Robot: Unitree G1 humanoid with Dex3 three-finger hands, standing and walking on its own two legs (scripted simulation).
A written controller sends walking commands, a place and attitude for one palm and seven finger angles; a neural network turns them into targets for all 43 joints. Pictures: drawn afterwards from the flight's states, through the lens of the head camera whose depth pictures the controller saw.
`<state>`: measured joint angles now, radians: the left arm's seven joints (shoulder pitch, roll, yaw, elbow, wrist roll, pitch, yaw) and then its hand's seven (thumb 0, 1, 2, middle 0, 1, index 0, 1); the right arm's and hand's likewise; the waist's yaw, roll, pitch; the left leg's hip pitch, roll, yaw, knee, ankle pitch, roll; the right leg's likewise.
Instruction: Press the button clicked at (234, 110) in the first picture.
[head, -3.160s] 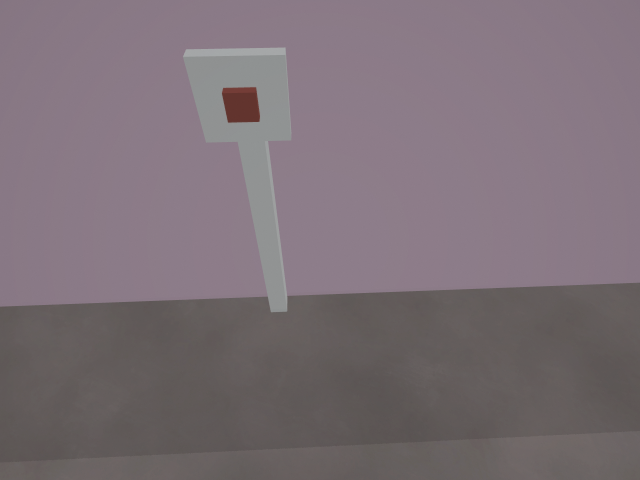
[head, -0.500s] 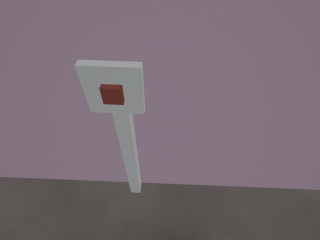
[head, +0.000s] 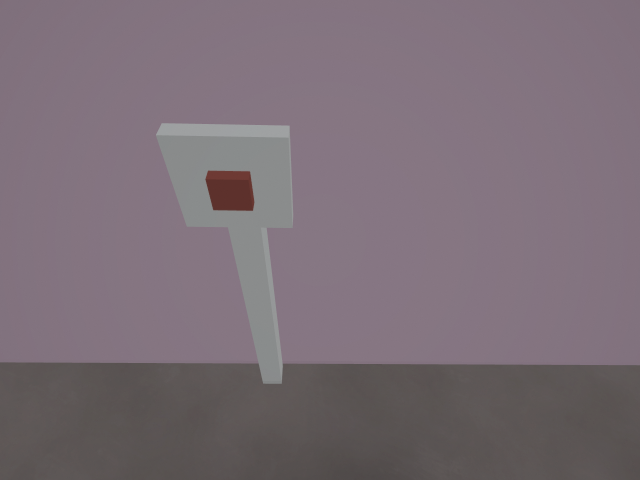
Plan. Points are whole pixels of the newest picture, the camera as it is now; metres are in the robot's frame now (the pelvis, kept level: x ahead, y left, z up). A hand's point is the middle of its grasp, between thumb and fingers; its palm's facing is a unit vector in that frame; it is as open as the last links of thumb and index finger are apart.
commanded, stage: look again from close up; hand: left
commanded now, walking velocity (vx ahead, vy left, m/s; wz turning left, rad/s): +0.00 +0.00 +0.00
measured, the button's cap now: (231, 189) +0.49 +0.17 +0.08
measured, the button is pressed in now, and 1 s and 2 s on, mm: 0 0 0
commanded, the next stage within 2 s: raise the hand and make a fist in 0.48 s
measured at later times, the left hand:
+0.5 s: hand out of the picture +0.02 +0.13 -0.18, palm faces +0.00 -0.99 -0.17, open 7.4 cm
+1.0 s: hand (235, 450) +0.17 +0.12 -0.05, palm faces +0.09 -1.00 +0.01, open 5.4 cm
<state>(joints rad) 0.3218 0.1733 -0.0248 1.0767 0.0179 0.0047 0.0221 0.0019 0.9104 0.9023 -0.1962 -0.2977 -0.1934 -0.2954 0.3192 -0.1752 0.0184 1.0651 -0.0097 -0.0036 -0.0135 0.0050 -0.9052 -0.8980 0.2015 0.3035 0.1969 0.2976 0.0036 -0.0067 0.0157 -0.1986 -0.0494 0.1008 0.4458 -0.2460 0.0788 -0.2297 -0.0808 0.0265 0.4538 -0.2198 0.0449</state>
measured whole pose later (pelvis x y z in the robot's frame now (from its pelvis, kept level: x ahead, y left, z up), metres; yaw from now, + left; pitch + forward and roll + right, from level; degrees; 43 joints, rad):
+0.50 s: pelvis +0.02 -0.03 +0.00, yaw +0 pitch +0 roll +0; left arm 0.29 0.15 -0.02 1.11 0.02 -0.01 0.03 0.01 0.92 0.90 -0.20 -0.30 -0.19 -0.30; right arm 0.27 -0.16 0.01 1.12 -0.01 -0.02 -0.03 0.01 -0.91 -0.90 0.20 0.30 0.20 0.30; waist 0.01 -0.01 0.02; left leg -0.17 0.00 0.09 0.45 -0.28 0.03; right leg -0.20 -0.04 0.01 0.46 -0.26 0.03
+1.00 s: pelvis +0.00 -0.07 -0.07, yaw +3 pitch +12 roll +1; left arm 0.48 0.16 0.15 0.09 -0.25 -0.45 -0.30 0.01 0.91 0.90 -0.55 -0.68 -0.54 -0.67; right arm 0.13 -0.26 -0.08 0.49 0.03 -0.22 -0.02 0.01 -0.90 -0.90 0.20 0.30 0.20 0.30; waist 0.02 -0.04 -0.14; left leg -0.75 0.03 0.01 1.05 -0.51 -0.03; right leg -0.76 -0.02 -0.05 1.07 -0.52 -0.03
